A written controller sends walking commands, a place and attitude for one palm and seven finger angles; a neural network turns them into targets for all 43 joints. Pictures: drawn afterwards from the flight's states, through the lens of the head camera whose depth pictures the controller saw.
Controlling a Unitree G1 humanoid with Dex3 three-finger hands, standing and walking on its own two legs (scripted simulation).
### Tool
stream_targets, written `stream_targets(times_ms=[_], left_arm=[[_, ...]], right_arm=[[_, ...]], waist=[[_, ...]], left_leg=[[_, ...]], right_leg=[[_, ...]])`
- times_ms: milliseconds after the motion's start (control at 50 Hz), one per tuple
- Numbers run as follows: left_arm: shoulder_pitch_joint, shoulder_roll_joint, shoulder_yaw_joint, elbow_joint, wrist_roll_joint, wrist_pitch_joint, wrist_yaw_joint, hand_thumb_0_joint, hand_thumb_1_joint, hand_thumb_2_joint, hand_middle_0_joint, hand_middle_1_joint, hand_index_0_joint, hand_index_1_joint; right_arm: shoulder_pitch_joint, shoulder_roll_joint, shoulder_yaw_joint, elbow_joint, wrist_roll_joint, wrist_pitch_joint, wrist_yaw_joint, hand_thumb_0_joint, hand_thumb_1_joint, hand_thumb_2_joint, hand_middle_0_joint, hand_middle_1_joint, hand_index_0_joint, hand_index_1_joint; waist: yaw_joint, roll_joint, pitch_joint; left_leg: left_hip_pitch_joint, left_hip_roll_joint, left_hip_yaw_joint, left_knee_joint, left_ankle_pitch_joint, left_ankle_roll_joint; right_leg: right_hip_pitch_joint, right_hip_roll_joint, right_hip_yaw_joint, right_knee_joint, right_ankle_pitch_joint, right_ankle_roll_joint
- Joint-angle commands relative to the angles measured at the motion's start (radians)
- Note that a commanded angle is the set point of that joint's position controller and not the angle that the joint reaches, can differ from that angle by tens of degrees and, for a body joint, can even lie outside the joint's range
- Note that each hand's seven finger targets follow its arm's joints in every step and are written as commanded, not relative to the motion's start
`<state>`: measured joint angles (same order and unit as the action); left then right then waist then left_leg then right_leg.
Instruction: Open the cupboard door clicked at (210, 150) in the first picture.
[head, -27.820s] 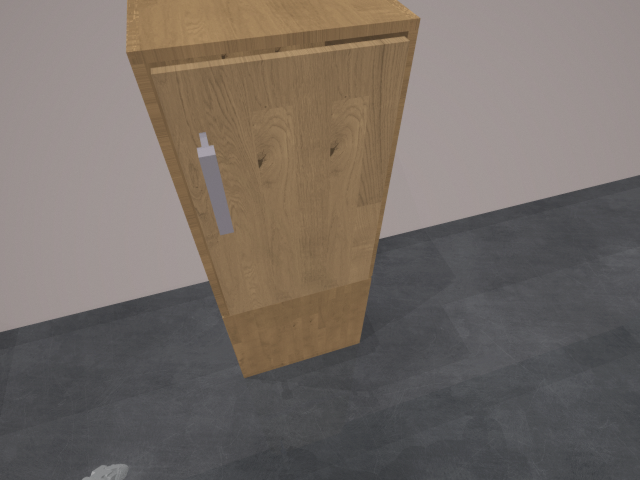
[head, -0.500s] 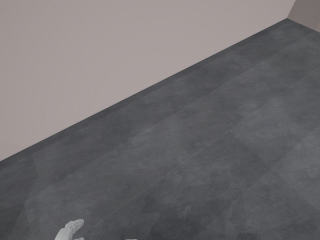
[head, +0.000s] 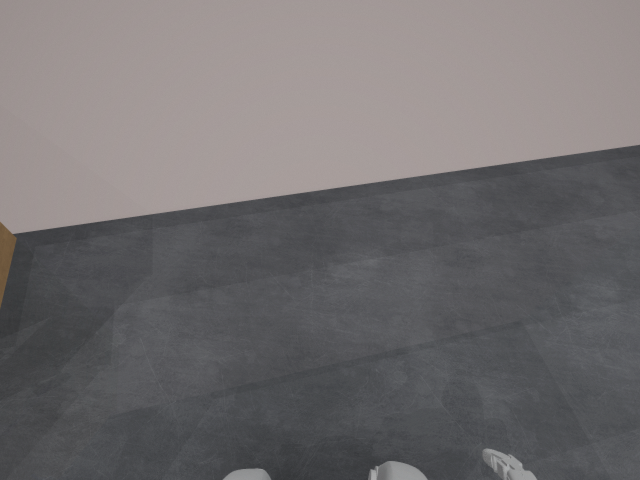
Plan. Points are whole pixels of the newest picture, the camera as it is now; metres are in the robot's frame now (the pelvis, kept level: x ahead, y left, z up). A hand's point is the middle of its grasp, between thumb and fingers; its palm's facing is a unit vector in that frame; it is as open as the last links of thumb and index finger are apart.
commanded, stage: turn to face it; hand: left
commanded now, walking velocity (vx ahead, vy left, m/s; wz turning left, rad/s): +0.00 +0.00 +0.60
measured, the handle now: out of the picture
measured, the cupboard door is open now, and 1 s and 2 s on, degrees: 48 48 48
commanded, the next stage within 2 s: take the last steps up to it in 1.68 s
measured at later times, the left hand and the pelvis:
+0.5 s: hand out of the picture +0.07 +0.15 -0.13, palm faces +0.28 -0.92 -0.27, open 7.3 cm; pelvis +0.03 -0.06 +0.02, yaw +18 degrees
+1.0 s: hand out of the picture -0.01 +0.19 -0.15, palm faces +0.59 -0.76 -0.28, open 7.3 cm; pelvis +0.04 -0.04 +0.01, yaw +35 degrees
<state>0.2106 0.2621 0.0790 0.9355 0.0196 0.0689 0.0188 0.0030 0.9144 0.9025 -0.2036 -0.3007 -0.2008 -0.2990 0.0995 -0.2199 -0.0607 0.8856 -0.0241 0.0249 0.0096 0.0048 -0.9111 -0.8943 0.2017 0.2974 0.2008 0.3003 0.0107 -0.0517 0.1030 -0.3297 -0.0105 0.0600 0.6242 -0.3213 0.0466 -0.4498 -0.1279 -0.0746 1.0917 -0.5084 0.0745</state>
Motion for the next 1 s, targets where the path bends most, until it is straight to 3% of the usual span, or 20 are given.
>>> stream_targets(times_ms=[0,140,240,260,280,300,320,360,400,500,600,660,680,700,720,740,760,840,920,980], left_arm=[[-0.021,0.055,0.014,-0.094,0.002,-0.04,-0.012,0.0,0.9,0.9,-0.2,-0.3,-0.2,-0.3],[-0.075,0.045,0.006,-0.126,-0.003,-0.043,-0.006,0.0,0.9,0.9,-0.2,-0.3,-0.2,-0.3],[0.012,0.045,0.008,-0.121,-0.012,-0.063,0.0,0.0,0.9,0.9,-0.2,-0.3,-0.2,-0.3],[0.059,0.075,0.015,-0.113,-0.009,-0.074,0.004,0.0,0.9,0.9,-0.2,-0.3,-0.2,-0.3],[0.091,0.154,0.033,-0.106,0.006,-0.085,0.015,0.0,0.9,0.9,-0.2,-0.3,-0.2,-0.3],[0.095,0.211,0.035,-0.109,0.012,-0.083,0.016,0.0,0.9,0.9,-0.2,-0.3,-0.2,-0.3],[0.069,0.166,0.025,-0.109,0.002,-0.089,0.021,0.0,0.9,0.9,-0.2,-0.3,-0.2,-0.3],[-0.042,0.098,0.008,-0.132,-0.003,-0.08,0.023,0.0,0.9,0.9,-0.2,-0.3,-0.2,-0.3],[-0.044,0.069,-0.002,-0.136,-0.002,-0.088,0.021,0.0,0.9,0.9,-0.2,-0.3,-0.2,-0.3],[0.069,0.098,0.01,-0.095,0.001,-0.092,0.02,0.0,0.9,0.9,-0.2,-0.3,-0.2,-0.3],[0.089,0.136,0.029,-0.08,0.01,-0.084,0.017,0.0,0.9,0.9,-0.2,-0.3,-0.2,-0.3],[0.074,0.149,0.034,-0.073,0.007,-0.081,0.008,0.0,0.9,0.9,-0.2,-0.3,-0.2,-0.3],[0.058,0.15,0.036,-0.08,-0.003,-0.078,0.004,0.0,0.9,0.9,-0.2,-0.3,-0.2,-0.3],[0.051,0.103,0.03,-0.108,-0.008,-0.073,-0.004,0.0,0.9,0.9,-0.2,-0.3,-0.2,-0.3],[-0.013,0.045,0.004,-0.162,-0.009,-0.068,-0.005,0.0,0.9,0.9,-0.2,-0.3,-0.2,-0.3],[-0.058,0.077,0.007,-0.179,0.001,-0.054,0.006,0.0,0.9,0.9,-0.2,-0.3,-0.2,-0.3],[-0.081,0.05,0.008,-0.163,-0.002,-0.053,0.01,0.0,0.9,0.9,-0.2,-0.3,-0.2,-0.3],[-0.017,0.059,0.015,-0.103,0.001,-0.038,-0.011,0.0,0.9,0.9,-0.2,-0.3,-0.2,-0.3],[-0.033,0.049,0.01,-0.112,-0.001,-0.037,-0.01,0.0,0.9,0.9,-0.2,-0.3,-0.2,-0.3],[-0.026,0.042,0.007,-0.129,-0.004,-0.045,-0.01,0.0,0.9,0.9,-0.2,-0.3,-0.2,-0.3]], right_arm=[[0.058,-0.199,-0.045,-0.036,0.002,-0.015,-0.022,0.0,-0.9,-0.9,0.2,0.3,0.2,0.3],[0.093,-0.205,-0.054,-0.027,-0.004,-0.007,-0.016,0.0,-0.9,-0.9,0.2,0.3,0.2,0.3],[0.044,-0.201,-0.064,-0.044,0.001,0.004,-0.016,0.0,-0.9,-0.9,0.2,0.3,0.2,0.3],[0.033,-0.182,-0.062,-0.048,0.009,0.003,-0.013,0.0,-0.9,-0.9,0.2,0.3,0.2,0.3],[0.057,-0.118,-0.055,-0.06,0.02,0.002,-0.007,0.0,-0.9,-0.9,0.2,0.3,0.2,0.3],[0.045,-0.098,-0.052,-0.078,0.016,0.001,-0.003,0.0,-0.9,-0.9,0.2,0.3,0.2,0.3],[0.048,-0.136,-0.059,-0.052,0.004,0.014,-0.004,0.0,-0.9,-0.9,0.2,0.3,0.2,0.3],[0.06,-0.115,-0.058,-0.021,0.007,0.03,0.006,0.0,-0.9,-0.9,0.2,0.3,0.2,0.3],[0.054,-0.083,-0.044,-0.009,0.007,0.035,0.017,0.0,-0.9,-0.9,0.2,0.3,0.2,0.3],[-0.014,-0.058,-0.028,-0.011,0.01,0.035,0.021,0.0,-0.9,-0.9,0.2,0.3,0.2,0.3],[-0.057,-0.044,-0.017,-0.033,0.015,0.023,0.024,0.0,-0.9,-0.9,0.2,0.3,0.2,0.3],[0.001,-0.069,-0.021,-0.031,0.012,0.012,0.022,0.0,-0.9,-0.9,0.2,0.3,0.2,0.3],[0.071,-0.106,-0.031,-0.015,0.007,0.006,0.02,0.0,-0.9,-0.9,0.2,0.3,0.2,0.3],[0.142,-0.215,-0.059,-0.006,-0.003,-0.003,0.014,0.0,-0.9,-0.9,0.2,0.3,0.2,0.3],[0.216,-0.307,-0.079,0.004,0.001,0.001,0.004,0.0,-0.9,-0.9,0.2,0.3,0.2,0.3],[0.241,-0.295,-0.073,0.016,0.004,0.003,-0.002,0.0,-0.9,-0.9,0.2,0.3,0.2,0.3],[0.193,-0.274,-0.07,-0.003,0.0,-0.002,-0.016,0.0,-0.9,-0.9,0.2,0.3,0.2,0.3],[0.036,-0.201,-0.043,-0.042,-0.001,-0.011,-0.021,0.0,-0.9,-0.9,0.2,0.3,0.2,0.3],[0.052,-0.211,-0.049,-0.037,-0.004,-0.007,-0.016,0.0,-0.9,-0.9,0.2,0.3,0.2,0.3],[0.036,-0.215,-0.055,-0.046,-0.007,0.001,-0.013,0.0,-0.9,-0.9,0.2,0.3,0.2,0.3]], waist=[[-0.022,0.189,-0.147],[-0.04,0.203,-0.135],[0.005,0.206,-0.165],[0.032,0.146,-0.179],[0.042,-0.084,-0.204],[0.052,-0.238,-0.174],[0.033,-0.243,-0.157],[-0.025,-0.142,-0.1],[-0.033,-0.121,-0.097],[0.015,-0.118,-0.133],[0.035,-0.161,-0.127],[-0.004,-0.132,-0.159],[-0.051,-0.068,-0.195],[-0.092,0.18,-0.256],[-0.13,0.382,-0.262],[-0.129,0.207,-0.26],[-0.104,0.265,-0.24],[-0.018,0.206,-0.116],[-0.024,0.17,-0.119],[-0.019,0.228,-0.131]], left_leg=[[0.182,0.242,-0.252,-0.28,0.46,0.104],[0.157,0.224,-0.329,-0.269,0.402,0.118],[0.045,0.176,-0.379,-0.171,0.419,0.082],[-0.021,0.131,-0.356,-0.109,0.345,0.039],[-0.214,0.019,-0.237,0.075,0.057,-0.032],[-0.288,-0.084,-0.096,0.343,-0.314,-0.085],[-0.271,-0.018,-0.161,0.519,-0.292,-0.078],[-0.271,0.026,-0.132,0.645,-0.146,-0.097],[-0.259,0.034,-0.088,0.614,-0.081,-0.114],[-0.243,0.035,-0.019,0.392,-0.106,-0.125],[-0.133,0.027,0.044,0.151,-0.132,-0.095],[0.036,0.002,0.075,-0.053,-0.011,-0.074],[0.184,0.017,0.057,-0.169,0.128,-0.055],[0.385,0.23,-0.224,-0.204,0.414,0.047],[0.431,0.453,-0.497,-0.234,0.815,0.203],[0.376,0.456,-0.448,-0.215,0.677,0.225],[0.325,0.398,-0.427,-0.225,0.598,0.2],[0.138,0.243,-0.262,-0.284,0.428,0.108],[0.11,0.226,-0.291,-0.288,0.332,0.112],[0.08,0.21,-0.326,-0.253,0.319,0.108]], right_leg=[[-0.124,0.01,0.071,0.06,0.117,0.018],[-0.035,0.064,0.058,-0.182,0.092,0.016],[0.231,0.122,0.028,-0.532,0.206,-0.008],[0.354,0.089,0.052,-0.682,0.31,-0.016],[0.527,-0.136,0.267,-0.79,0.362,-0.079],[0.462,-0.372,0.446,-0.813,0.497,-0.204],[0.359,-0.359,0.422,-0.806,0.516,-0.228],[0.302,-0.249,0.232,-0.772,0.555,-0.209],[0.315,-0.189,0.09,-0.743,0.687,-0.174],[0.468,-0.207,-0.001,-0.695,0.877,-0.168],[0.444,-0.251,-0.038,-0.644,0.889,-0.181],[0.378,-0.242,-0.094,-0.53,0.841,-0.133],[0.29,-0.228,-0.125,-0.405,0.77,-0.096],[0.047,-0.119,-0.163,-0.183,0.386,-0.025],[-0.155,-0.006,-0.09,0.023,-0.196,0.013],[-0.16,-0.005,0.019,0.085,-0.176,-0.002],[-0.186,-0.011,0.046,0.101,-0.111,0.004],[-0.101,0.011,0.062,0.048,0.09,0.012],[-0.024,0.047,0.048,-0.12,0.087,0.011],[0.066,0.085,0.029,-0.29,0.078,0.004]])
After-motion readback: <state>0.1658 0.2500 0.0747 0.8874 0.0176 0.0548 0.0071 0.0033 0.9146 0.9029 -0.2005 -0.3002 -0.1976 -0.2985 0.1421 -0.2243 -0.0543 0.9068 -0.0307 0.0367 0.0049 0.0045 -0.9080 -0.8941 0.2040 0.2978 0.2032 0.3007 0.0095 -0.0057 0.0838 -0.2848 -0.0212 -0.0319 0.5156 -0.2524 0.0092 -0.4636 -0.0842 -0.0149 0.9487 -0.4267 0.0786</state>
